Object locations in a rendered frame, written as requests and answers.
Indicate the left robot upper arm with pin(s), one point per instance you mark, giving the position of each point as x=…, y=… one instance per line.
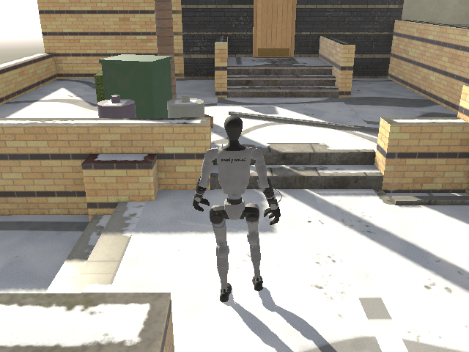
x=207, y=165

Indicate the humanoid robot head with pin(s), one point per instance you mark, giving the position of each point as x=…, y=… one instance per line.
x=233, y=126

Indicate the robot left foot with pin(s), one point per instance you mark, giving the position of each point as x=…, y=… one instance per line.
x=224, y=297

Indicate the robot left hand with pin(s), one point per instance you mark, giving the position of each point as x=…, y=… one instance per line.
x=203, y=201

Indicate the robot right forearm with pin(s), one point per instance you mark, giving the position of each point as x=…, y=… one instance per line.
x=270, y=196

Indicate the robot left forearm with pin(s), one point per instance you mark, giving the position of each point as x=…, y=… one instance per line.
x=199, y=193

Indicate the right robot upper arm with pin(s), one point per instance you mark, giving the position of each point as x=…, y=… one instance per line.
x=260, y=165

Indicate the robot right hand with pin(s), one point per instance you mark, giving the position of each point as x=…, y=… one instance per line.
x=274, y=213

